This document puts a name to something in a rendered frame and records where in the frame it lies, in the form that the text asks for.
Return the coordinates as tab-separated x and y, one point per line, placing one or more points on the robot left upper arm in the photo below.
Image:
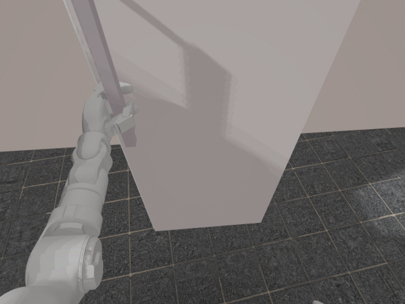
62	269

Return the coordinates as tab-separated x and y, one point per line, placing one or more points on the fridge door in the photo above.
224	89

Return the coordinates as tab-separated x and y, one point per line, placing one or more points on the handle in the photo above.
90	24

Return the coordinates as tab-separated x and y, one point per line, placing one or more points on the left robot forearm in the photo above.
82	199

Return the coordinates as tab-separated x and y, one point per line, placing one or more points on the robot left hand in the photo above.
97	117

